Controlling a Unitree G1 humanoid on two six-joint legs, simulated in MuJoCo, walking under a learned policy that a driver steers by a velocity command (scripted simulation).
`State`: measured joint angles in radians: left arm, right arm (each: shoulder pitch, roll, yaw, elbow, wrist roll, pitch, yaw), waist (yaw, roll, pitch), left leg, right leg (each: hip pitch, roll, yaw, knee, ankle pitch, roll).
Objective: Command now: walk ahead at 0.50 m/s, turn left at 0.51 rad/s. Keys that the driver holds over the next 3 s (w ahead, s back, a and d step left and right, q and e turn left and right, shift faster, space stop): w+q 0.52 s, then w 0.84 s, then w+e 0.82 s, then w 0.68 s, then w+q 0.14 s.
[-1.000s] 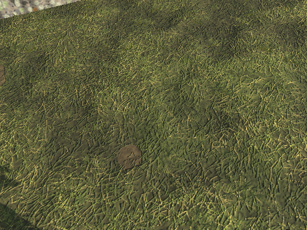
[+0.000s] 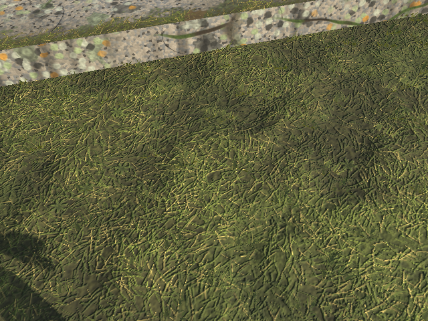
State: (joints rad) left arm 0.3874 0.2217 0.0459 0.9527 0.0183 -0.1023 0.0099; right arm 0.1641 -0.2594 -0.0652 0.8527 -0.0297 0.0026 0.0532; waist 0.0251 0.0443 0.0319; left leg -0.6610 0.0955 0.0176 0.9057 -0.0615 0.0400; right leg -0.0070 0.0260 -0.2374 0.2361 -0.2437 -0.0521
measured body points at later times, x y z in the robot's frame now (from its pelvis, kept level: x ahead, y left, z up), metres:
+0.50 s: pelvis +0.26 +0.07 +0.00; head +0.29 +0.09 +0.45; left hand +0.35 +0.35 -0.11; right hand +0.35 -0.20 -0.12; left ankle +0.21 +0.10 -0.74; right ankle +0.42 -0.08 -0.67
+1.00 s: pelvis +0.55 +0.11 +0.00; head +0.57 +0.10 +0.45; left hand +0.45 +0.36 -0.12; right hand +0.76 -0.08 -0.13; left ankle +0.53 +0.26 -0.68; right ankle +0.57 +0.03 -0.74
